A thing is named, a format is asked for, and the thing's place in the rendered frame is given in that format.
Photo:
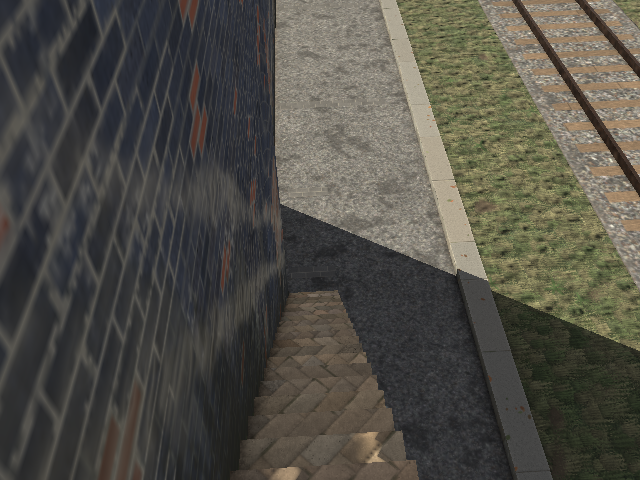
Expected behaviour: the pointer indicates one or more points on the stairs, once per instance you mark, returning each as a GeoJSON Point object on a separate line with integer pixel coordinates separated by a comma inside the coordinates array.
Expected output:
{"type": "Point", "coordinates": [319, 414]}

